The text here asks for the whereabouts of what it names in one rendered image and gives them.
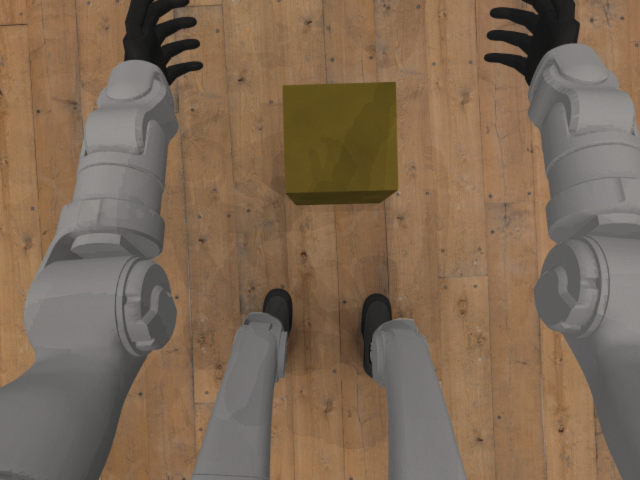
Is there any left robot forearm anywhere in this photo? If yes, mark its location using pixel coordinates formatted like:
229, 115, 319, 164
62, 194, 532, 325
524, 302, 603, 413
24, 60, 179, 346

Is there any left robot thigh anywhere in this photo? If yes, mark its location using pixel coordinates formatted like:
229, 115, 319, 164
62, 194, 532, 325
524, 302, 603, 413
190, 322, 288, 480

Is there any right robot forearm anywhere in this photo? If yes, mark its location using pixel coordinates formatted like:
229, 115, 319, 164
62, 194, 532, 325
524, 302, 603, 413
528, 43, 640, 244

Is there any right robot hand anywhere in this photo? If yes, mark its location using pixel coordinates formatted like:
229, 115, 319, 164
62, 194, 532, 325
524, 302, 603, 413
484, 0, 580, 86

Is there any left robot upper arm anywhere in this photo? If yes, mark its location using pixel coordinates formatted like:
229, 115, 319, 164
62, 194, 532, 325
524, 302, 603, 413
0, 255, 177, 480

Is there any robot left foot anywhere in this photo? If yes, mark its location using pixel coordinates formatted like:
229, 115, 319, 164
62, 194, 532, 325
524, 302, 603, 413
262, 289, 293, 360

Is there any carton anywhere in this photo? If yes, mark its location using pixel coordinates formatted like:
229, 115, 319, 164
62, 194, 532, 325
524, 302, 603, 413
282, 82, 398, 205

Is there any left robot hand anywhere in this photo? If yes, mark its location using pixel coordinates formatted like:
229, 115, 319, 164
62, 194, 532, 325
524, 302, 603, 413
123, 0, 203, 87

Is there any right robot upper arm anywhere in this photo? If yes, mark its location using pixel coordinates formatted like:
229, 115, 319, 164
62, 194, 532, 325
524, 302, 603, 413
534, 235, 640, 480

